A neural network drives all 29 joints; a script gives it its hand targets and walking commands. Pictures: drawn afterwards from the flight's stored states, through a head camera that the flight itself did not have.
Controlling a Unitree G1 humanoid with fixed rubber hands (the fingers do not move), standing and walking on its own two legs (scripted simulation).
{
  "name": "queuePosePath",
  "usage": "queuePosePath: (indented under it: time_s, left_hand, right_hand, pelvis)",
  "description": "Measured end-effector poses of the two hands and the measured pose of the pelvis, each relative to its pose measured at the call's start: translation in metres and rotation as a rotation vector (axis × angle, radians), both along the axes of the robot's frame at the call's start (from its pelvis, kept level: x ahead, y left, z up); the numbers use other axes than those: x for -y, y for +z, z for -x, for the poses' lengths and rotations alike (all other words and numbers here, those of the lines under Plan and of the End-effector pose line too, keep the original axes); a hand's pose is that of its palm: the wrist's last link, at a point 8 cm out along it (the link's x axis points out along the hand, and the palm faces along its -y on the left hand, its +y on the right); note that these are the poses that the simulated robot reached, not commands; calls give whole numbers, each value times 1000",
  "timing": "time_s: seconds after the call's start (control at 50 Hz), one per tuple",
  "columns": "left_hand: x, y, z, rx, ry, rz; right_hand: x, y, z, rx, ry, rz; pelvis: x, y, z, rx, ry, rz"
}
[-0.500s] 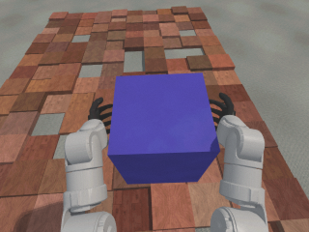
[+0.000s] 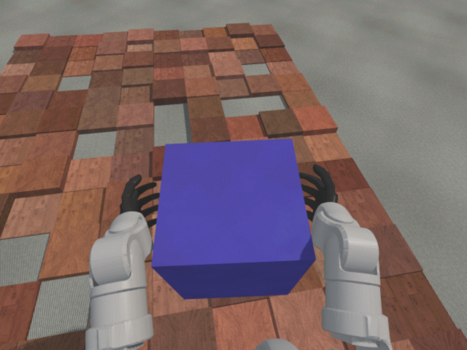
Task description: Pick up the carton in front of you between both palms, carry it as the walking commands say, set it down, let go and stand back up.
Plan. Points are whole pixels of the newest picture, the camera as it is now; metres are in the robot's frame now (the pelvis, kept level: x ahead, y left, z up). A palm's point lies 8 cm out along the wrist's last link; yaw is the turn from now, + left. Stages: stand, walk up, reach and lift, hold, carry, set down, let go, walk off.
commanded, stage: carry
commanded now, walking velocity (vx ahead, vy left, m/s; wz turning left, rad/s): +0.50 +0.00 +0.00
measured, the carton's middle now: (232, 227) +0.33 -0.02 +0.01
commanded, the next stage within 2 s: none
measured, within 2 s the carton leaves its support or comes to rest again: neither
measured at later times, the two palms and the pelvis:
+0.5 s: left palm (154, 101) +0.60 +0.12 +0.10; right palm (290, 90) +0.62 -0.18 +0.11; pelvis +0.31 -0.04 +0.02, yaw +2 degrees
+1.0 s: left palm (149, 41) +0.90 +0.16 +0.09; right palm (256, 38) +0.89 -0.15 +0.10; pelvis +0.61 +0.01 +0.01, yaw -1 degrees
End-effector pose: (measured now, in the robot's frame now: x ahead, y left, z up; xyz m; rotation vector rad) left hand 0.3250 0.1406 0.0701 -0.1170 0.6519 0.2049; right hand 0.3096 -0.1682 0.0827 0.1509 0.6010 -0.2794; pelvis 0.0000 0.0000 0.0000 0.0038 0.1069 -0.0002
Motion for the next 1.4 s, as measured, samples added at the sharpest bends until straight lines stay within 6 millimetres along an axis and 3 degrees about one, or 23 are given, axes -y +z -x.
queuePosePath:
  time_s: [0.1,0.24,0.3,0.42,0.52,0.62,0.7,0.8,0.92,1.02,1.12,1.18,1.26,1.4]
  left_hand:
    - [10,6,-59,15,-10,4]
    - [16,12,-149,91,41,-29]
    - [15,10,-176,60,72,-26]
    - [19,17,-225,2,48,12]
    - [17,37,-289,42,36,-5]
    - [4,40,-364,89,45,-10]
    - [-5,35,-423,71,18,-47]
    - [-8,34,-479,27,13,6]
    - [-12,35,-538,48,-17,-1]
    - [-20,21,-577,28,-37,-14]
    - [-43,7,-596,-39,17,47]
    - [-62,6,-624,-31,49,64]
    - [-71,19,-685,-22,-5,28]
    - [-54,32,-802,31,-134,33]
  right_hand:
    - [9,8,-56,13,-2,11]
    - [15,6,-170,89,82,23]
    - [15,2,-208,56,109,26]
    - [13,8,-265,-7,122,-1]
    - [13,27,-321,35,92,0]
    - [5,41,-391,84,59,46]
    - [-2,38,-440,67,34,60]
    - [-9,30,-483,27,19,-9]
    - [-15,29,-541,46,5,-39]
    - [-25,16,-589,18,81,22]
    - [-53,16,-634,-48,160,51]
    - [-73,19,-669,-42,184,61]
    - [-80,18,-711,-32,127,24]
    - [-63,32,-787,16,-4,37]
  pelvis:
    - [8,7,-68,11,13,22]
    - [35,-14,-179,44,8,31]
    - [42,-10,-209,41,6,27]
    - [45,13,-270,27,24,1]
    - [37,21,-325,24,25,-10]
    - [21,10,-387,43,26,8]
    - [7,4,-429,50,15,-7]
    - [-7,13,-479,36,4,11]
    - [-13,18,-554,20,-18,32]
    - [-11,9,-628,35,-2,43]
    - [-21,15,-701,4,33,34]
    - [-36,14,-742,7,29,9]
    - [-57,17,-797,-3,-34,16]
    - [-65,21,-886,-19,7,52]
